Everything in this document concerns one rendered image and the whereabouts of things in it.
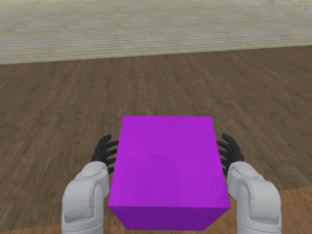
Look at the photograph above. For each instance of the carton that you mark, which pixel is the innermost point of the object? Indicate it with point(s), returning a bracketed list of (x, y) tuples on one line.
[(168, 174)]

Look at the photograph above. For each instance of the left robot forearm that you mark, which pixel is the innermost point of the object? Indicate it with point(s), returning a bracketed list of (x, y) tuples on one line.
[(82, 210)]

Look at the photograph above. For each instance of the right robot hand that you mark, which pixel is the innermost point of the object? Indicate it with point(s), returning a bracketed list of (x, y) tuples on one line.
[(232, 155)]

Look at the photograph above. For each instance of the right robot forearm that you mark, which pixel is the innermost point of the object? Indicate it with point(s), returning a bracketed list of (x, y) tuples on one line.
[(259, 204)]

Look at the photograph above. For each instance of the left robot hand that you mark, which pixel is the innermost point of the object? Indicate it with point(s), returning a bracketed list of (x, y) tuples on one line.
[(101, 154)]

